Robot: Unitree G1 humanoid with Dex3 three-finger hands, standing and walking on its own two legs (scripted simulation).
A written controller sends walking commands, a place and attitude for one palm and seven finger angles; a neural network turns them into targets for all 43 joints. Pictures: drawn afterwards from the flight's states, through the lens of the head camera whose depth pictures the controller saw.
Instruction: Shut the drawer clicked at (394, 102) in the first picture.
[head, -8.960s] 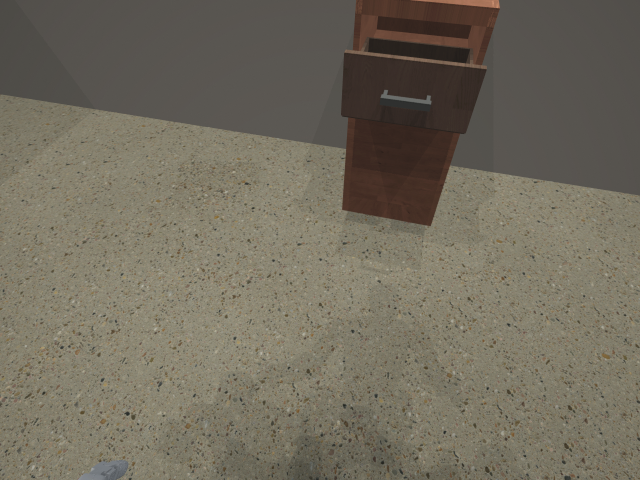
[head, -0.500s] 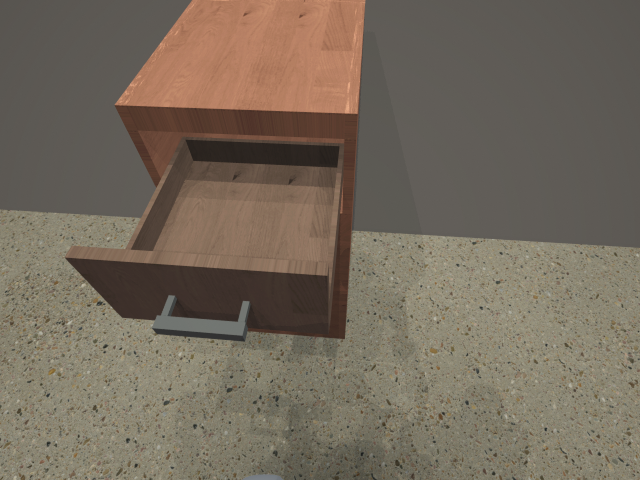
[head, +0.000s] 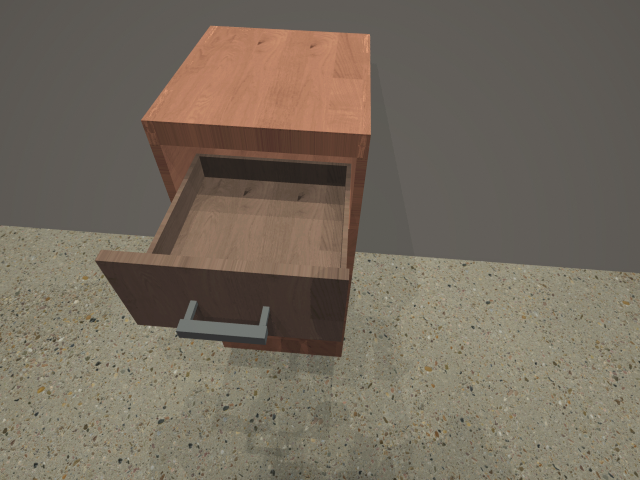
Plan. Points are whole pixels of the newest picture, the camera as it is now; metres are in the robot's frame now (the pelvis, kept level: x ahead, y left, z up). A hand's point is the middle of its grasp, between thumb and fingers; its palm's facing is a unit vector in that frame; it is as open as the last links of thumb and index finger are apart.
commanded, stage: come to a stop and stand still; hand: left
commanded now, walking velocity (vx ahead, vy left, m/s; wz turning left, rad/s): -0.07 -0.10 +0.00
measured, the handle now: (225, 320) +0.34 +0.17 -0.04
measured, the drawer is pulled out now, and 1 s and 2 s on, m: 0.27 0.27 0.27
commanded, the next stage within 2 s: look again from close up in 0.36 s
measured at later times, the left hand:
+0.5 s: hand out of the picture -0.01 +0.14 -0.18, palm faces +0.01 -0.99 -0.15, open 7.3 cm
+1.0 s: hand out of the picture +0.02 +0.18 -0.17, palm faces +0.01 -0.98 -0.21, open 7.3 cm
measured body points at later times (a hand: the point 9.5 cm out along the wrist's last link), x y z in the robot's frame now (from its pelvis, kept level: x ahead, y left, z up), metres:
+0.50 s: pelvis +0.01 +0.00 +0.00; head +0.03 -0.01 +0.45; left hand -0.01 +0.19 -0.16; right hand -0.02 -0.20 -0.17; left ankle +0.00 +0.11 -0.74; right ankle +0.00 -0.08 -0.74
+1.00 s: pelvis +0.01 +0.01 +0.00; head +0.02 +0.00 +0.45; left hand +0.02 +0.23 -0.16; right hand +0.00 -0.20 -0.17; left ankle +0.00 +0.11 -0.74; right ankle +0.00 -0.08 -0.74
